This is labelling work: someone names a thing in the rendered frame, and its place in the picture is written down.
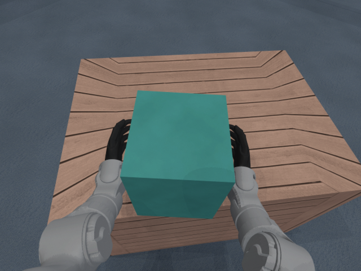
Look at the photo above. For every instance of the robot right hand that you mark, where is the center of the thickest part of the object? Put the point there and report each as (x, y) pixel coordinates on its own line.
(240, 152)

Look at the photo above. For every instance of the left robot upper arm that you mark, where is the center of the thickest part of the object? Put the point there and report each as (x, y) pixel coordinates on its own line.
(76, 243)

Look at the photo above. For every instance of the robot left hand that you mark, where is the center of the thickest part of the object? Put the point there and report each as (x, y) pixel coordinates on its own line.
(116, 145)

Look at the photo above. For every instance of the pedestal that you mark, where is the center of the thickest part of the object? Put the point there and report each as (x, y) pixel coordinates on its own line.
(304, 168)

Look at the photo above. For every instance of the right robot upper arm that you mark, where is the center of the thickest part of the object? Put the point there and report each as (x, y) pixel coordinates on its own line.
(266, 251)

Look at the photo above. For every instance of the carton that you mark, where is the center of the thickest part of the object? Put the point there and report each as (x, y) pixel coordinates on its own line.
(178, 159)

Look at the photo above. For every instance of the right robot forearm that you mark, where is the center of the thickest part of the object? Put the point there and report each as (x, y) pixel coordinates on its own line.
(247, 212)

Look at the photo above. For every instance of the left robot forearm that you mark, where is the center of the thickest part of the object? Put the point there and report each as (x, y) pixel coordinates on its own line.
(107, 196)

